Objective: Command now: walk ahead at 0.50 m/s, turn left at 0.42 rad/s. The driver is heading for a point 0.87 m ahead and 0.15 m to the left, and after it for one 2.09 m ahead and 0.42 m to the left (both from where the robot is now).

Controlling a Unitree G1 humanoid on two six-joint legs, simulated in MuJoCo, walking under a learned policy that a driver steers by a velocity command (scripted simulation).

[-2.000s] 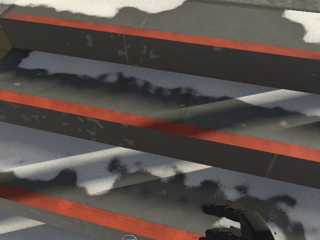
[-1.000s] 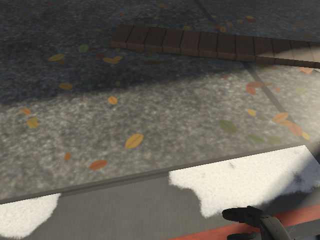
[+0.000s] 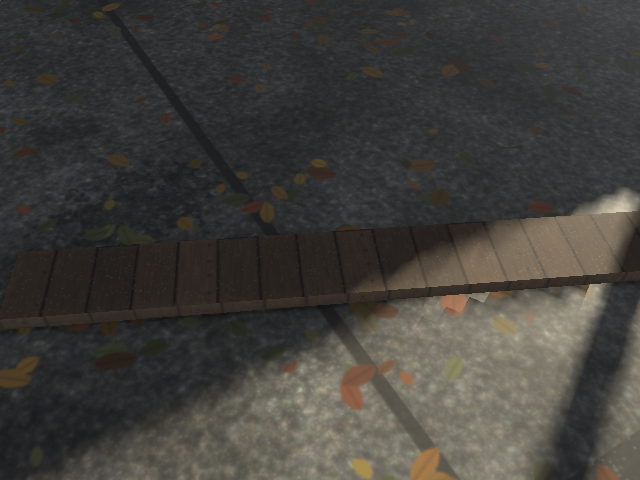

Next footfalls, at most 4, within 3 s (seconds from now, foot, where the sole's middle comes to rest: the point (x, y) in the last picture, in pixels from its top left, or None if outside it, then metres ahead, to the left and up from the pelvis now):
0.26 left None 0.32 0.14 -0.75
0.78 right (319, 423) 0.66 0.04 -0.75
1.18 left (211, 331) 0.87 0.30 -0.73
1.56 right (329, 311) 0.94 0.02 -0.73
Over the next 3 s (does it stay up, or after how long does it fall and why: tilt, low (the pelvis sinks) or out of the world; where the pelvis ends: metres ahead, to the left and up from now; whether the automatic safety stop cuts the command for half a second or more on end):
stays up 1.60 0.37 0.00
